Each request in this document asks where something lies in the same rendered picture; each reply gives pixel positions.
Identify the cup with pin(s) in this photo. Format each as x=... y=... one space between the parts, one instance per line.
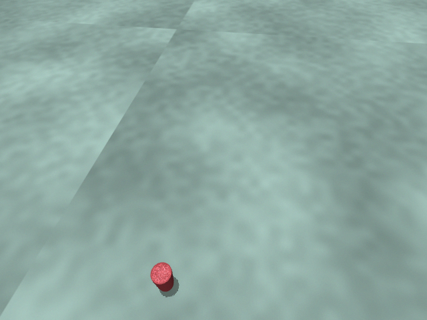
x=162 y=276

